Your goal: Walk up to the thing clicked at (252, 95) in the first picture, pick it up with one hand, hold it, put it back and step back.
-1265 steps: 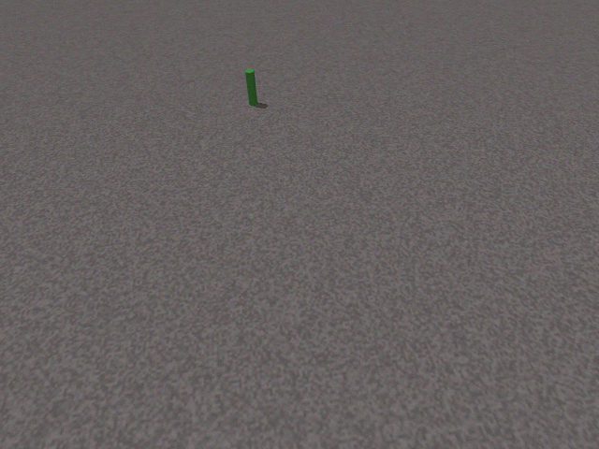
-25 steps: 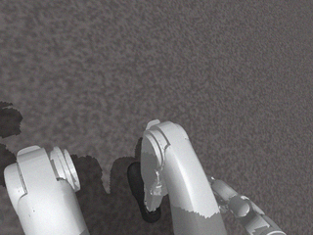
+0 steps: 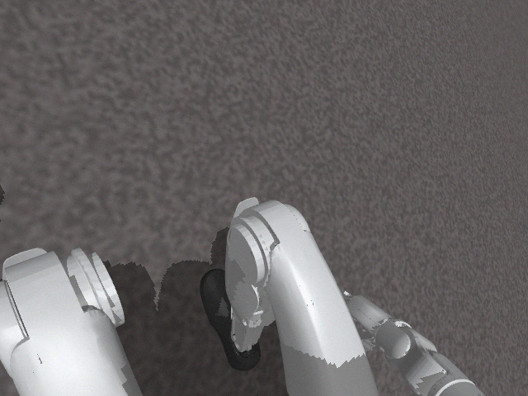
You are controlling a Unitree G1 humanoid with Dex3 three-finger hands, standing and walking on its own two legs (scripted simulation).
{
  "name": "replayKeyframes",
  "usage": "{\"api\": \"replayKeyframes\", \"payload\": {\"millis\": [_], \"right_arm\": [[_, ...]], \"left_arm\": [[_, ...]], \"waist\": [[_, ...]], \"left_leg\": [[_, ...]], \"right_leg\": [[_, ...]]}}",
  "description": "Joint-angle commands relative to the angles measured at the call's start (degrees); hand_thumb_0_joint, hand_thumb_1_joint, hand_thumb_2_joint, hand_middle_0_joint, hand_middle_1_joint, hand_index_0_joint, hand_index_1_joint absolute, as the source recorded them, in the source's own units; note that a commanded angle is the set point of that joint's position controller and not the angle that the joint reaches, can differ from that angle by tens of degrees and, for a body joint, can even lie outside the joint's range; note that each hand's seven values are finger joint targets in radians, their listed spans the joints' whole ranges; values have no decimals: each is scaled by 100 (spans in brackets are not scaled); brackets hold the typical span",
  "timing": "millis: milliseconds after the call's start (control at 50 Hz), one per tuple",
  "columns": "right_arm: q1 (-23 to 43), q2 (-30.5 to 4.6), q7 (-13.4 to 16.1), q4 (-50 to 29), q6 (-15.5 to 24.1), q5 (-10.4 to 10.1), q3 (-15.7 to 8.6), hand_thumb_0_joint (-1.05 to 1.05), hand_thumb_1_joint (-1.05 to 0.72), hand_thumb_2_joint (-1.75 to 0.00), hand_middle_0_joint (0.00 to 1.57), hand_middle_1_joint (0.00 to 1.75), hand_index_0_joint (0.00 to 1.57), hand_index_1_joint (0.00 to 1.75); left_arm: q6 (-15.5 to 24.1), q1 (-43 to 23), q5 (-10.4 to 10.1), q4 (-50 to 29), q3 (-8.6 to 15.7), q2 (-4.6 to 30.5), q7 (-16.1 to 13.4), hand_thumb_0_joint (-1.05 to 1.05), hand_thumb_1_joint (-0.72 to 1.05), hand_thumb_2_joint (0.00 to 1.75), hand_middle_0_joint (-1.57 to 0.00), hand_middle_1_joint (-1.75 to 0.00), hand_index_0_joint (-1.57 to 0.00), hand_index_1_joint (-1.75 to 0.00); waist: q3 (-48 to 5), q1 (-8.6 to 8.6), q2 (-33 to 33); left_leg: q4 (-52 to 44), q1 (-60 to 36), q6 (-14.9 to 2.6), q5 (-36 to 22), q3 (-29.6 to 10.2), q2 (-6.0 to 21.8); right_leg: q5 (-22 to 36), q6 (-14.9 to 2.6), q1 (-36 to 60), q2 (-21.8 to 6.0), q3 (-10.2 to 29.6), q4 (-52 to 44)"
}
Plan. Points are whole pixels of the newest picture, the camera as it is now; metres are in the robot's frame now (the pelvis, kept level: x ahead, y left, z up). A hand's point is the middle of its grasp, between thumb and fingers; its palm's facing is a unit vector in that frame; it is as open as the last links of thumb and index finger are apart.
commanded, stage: lower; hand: left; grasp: from the side
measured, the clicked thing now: out of the picture +0.44 +0.33 -0.17
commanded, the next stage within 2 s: loosen in 0.18 s
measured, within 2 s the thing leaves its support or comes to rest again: rests again in 0.50 s
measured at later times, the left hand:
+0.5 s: hand out of the picture +0.44 +0.32 -0.16, palm faces +0.44 -0.90 +0.01, open 7.8 cm
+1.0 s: hand out of the picture +0.44 +0.32 -0.16, palm faces +0.44 -0.90 +0.02, open 16.2 cm
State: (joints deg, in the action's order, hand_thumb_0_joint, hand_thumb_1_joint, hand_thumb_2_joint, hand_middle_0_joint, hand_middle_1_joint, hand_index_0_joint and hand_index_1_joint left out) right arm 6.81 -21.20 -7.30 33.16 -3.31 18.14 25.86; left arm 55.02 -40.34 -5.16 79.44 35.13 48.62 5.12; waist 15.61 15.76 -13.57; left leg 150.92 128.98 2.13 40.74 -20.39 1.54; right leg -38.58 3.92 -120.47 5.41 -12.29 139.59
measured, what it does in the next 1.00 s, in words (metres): stands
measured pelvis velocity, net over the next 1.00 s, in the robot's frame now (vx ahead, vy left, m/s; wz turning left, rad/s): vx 0.00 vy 0.00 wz -0.02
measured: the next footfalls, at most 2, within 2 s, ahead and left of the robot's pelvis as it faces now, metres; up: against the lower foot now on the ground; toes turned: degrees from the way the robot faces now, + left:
none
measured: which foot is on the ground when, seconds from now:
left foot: down 0.00-1.00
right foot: down 0.00-1.00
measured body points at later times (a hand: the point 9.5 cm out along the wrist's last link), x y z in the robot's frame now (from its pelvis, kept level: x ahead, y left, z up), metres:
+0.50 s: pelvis +0.00 +0.00 +0.00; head +0.24 +0.17 +0.33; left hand +0.41 +0.37 -0.16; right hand +0.16 -0.25 -0.05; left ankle +0.08 +0.13 -0.25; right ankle +0.12 -0.12 -0.25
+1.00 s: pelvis +0.00 +0.00 +0.00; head +0.23 +0.18 +0.33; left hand +0.41 +0.37 -0.16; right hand +0.16 -0.24 -0.04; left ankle +0.08 +0.13 -0.25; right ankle +0.12 -0.12 -0.25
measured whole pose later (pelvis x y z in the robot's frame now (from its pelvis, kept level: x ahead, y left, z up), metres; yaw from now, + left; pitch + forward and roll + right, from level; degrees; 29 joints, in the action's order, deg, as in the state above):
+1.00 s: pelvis +0.00 +0.00 +0.00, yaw -1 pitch +15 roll -17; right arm 9.4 -21.0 -7.0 31.0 -3.6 18.9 28.5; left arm 57.2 -40.4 -6.4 80.1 35.0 50.0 4.8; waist 16.7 15.2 -15.1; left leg 151.6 128.0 1.6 40.9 -21.9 2.0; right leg -37.8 4.2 -119.0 6.1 -13.5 138.7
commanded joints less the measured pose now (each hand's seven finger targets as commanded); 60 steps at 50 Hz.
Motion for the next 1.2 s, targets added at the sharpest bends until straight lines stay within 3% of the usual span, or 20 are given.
{"api": "replayKeyframes", "payload": {"millis": [0, 180, 260, 280, 380, 520, 540, 560, 600, 700, 900, 960, 1020, 1040, 1060, 1100, 1120, 1140, 1160, 1180], "right_arm": [[-359, -1967, 140, -55, -65, 45, -638, 0, -91, -90, 20, 30, 20, 30], [-294, -2029, 145, -103, -100, 95, -583, 0, -90, -90, 20, 30, 20, 30], [-204, -1992, 139, -151, -113, 105, -531, 0, -89, -90, 20, 30, 20, 30], [-160, -2013, 149, -163, -104, 107, -548, 0, -90, -89, 20, 30, 20, 30], [-145, -1998, 136, -205, -72, 98, -504, 0, -92, -89, 20, 30, 20, 30], [-166, -1988, 172, -169, -71, 116, -485, 0, -92, -90, 20, 30, 20, 30], [-104, -1975, 174, -187, -63, 106, -479, 0, -92, -90, 20, 30, 20, 30], [-101, -1973, 170, -225, -71, 102, -454, 0, -92, -90, 20, 30, 20, 30], [-110, -2010, 176, -196, -93, 112, -486, 0, -92, -90, 20, 30, 20, 30], [-50, -1981, 161, -280, -105, 107, -437, 0, -93, -90, 20, 30, 20, 30], [-75, -1954, 157, -246, -93, 118, -413, 0, -91, -90, 20, 30, 20, 30], [-57, -2003, 185, -289, -124, 94, -453, 0, -90, -90, 20, 30, 20, 30], [-127, -1988, 203, -273, -147, 83, -488, 0, -91, -90, 20, 30, 20, 30], [-221, -1933, 213, -144, -163, 46, -534, 0, -91, -90, 20, 30, 20, 30], [-255, -1989, 241, -241, -171, 27, -583, 0, -91, -90, 20, 30, 20, 30], [-309, -1992, 276, -284, -214, -45, -719, 0, -91, -90, 20, 30, 20, 30], [-374, -1962, 285, -287, -230, -105, -780, 0, -91, -90, 20, 30, 20, 30], [-451, -1891, 292, -205, -252, -165, -852, 0, -91, -90, 20, 30, 20, 30], [-610, -1880, 301, -191, -252, -208, -932, 0, -91, -90, 20, 30, 20, 30], [-568, -1844, 321, -210, -258, -306, -977, 0, -91, -90, 20, 30, 20, 30]], "left_arm": [[551, -1324, -96, -1019, 119, 1377, -21, 0, 29, 119, -129, -136, -131, -135], [578, -1109, -65, -724, 68, 1278, -43, 0, 32, 123, -131, -139, -133, -138], [573, -954, -115, -595, 53, 1252, -58, 0, 33, 122, -130, -137, -132, -136], [586, -1036, -96, -635, 14, 1264, -49, 0, 30, 114, -135, -135, -137, -134], [651, -1193, -227, -749, 49, 1285, -16, 0, 3, 74, -112, -102, -115, -100], [654, -1204, -202, -729, -9, 1290, 42, 0, -30, 40, -72, -61, -73, -60], [659, -1225, -217, -758, -110, 1177, 48, 0, -33, 36, -67, -56, -69, -55], [658, -1288, -208, -730, -149, 1157, 47, 0, -37, 33, -64, -53, -66, -51], [645, -1088, -188, -668, 27, 1315, 1, 0, -41, 28, -59, -47, -60, -46], [662, -1223, -185, -690, -25, 1321, -37, 0, -51, 20, -48, -35, -48, -34], [649, -1206, -197, -679, -137, 1166, -51, 0, -58, 5, -15, -9, -16, -9], [671, -1190, -176, -1062, 306, 1830, -52, 0, -61, 3, -10, -5, -11, -5], [624, -1267, -183, -1542, 440, 1999, 15, 0, -60, 3, -9, -4, -10, -4], [540, -1132, -195, -1538, 343, 1842, 81, 0, -60, 2, -8, -3, -8, -3], [491, -1309, -165, -2019, 500, 2201, 112, 0, -59, 3, -8, -4, -9, -3], [291, -1288, -118, -2346, 535, 2351, 231, 0, -61, 1, -8, -3, -9, -2], [146, -1033, -139, -2238, 484, 2172, 305, 0, -61, 0, -8, -3, -9, -3], [-24, -865, -196, -2216, 253, 1733, 431, 0, -61, 0, -8, -3, -9, -2], [-185, -746, -243, -2299, 283, 1658, 491, 0, -61, 0, -8, -4, -9, -3], [-407, -491, -326, -1976, 44, 1283, 620, 0, -61, 0, -8, -3, -9, -2]], "waist": [[-3602, 348, 3186], [-3496, 459, 3162], [-3403, 393, 2959], [-3349, 409, 2976], [-3469, 435, 3003], [-3447, 441, 3031], [-3393, 432, 3045], [-3377, 459, 3109], [-3396, 368, 3128], [-3219, 397, 3047], [-3313, 416, 3050], [-3518, 224, 3197], [-3772, 136, 3559], [-3760, 84, 3597], [-3993, 27, 3883], [-4239, -80, 4208], [-4239, -130, 4200], [-4151, -144, 4173], [-4295, -168, 4090], [-4143, -162, 3844]], "left_leg": [[-1645, -2434, -92, -955, 629, 360], [-1692, -2534, -61, -1097, 510, 396], [-1618, -2335, -104, -966, 538, 384], [-1618, -2346, -104, -903, 549, 390], [-1619, -2321, -111, -848, 534, 384], [-1629, -2366, -104, -887, 516, 396], [-1639, -2399, -92, -918, 495, 402], [-1689, -2460, -67, -960, 473, 407], [-1690, -2532, -60, -1032, 463, 420], [-1698, -2284, -98, -717, 500, 400], [-1694, -2419, -87, -865, 455, 410], [-1704, -2490, -85, -948, 500, 429], [-1784, -2676, -48, -1123, 537, 434], [-1845, -2741, -39, -1059, 559, 434], [-1916, -2912, -12, -1227, 570, 443], [-2081, -3156, 27, -1278, 583, 444], [-2140, -3122, 24, -1205, 617, 430], [-2229, -3078, 33, -1160, 626, 417], [-2218, -3092, 28, -1296, 665, 411], [-2262, -2842, -21, -1093, 681, 387]], "right_leg": [[1371, -437, 1720, 112, -569, -1055], [1467, -430, 1727, 129, -687, -1009], [1394, -417, 1787, 147, -662, -1085], [1337, -415, 1718, 142, -662, -1085], [1317, -421, 1786, 170, -676, -1080], [1366, -409, 1837, 173, -690, -1082], [1373, -417, 1728, 177, -700, -1066], [1376, -426, 1714, 170, -731, -1042], [1404, -437, 1699, 177, -723, -1020], [1176, -436, 1676, 182, -729, -1100], [1295, -422, 1737, 194, -750, -1086], [1322, -437, 1822, 195, -695, -1071], [1449, -452, 1952, 181, -642, -1024], [1352, -465, 1811, 170, -608, -1062], [1475, -480, 1892, 159, -586, -1031], [1443, -519, 1733, 125, -552, -1011], [1383, -533, 1680, 110, -525, -1031], [1330, -546, 1529, 93, -524, -1044], [1439, -536, 1613, 92, -495, -1091], [1297, -526, 1482, 71, -480, -1166]]}}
